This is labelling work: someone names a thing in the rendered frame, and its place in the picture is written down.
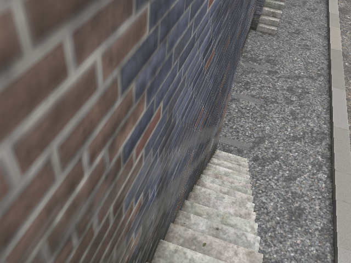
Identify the stairs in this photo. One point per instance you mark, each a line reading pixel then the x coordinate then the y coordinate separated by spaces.
pixel 216 223
pixel 270 16

